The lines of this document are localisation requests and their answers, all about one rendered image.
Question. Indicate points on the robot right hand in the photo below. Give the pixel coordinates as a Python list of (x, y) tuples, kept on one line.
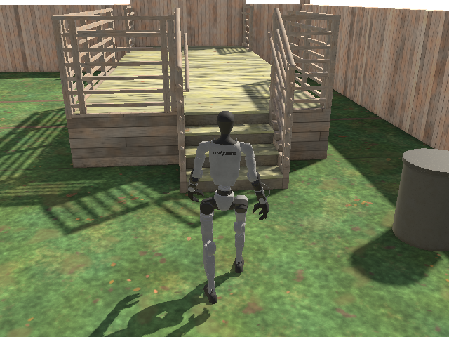
[(264, 211)]

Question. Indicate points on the robot left shin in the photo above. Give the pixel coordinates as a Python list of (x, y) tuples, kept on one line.
[(209, 266)]

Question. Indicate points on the right robot foot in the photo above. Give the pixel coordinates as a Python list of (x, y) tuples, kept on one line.
[(239, 267)]

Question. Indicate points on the robot left hand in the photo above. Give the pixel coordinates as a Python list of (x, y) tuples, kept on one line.
[(198, 192)]

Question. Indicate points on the left robot upper arm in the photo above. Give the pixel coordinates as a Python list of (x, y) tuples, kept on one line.
[(200, 158)]

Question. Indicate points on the right robot upper arm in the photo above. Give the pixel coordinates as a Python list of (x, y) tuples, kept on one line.
[(247, 149)]

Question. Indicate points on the robot right forearm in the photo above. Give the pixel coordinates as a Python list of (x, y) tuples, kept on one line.
[(259, 192)]

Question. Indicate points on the robot left forearm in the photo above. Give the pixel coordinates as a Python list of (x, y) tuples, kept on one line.
[(193, 182)]

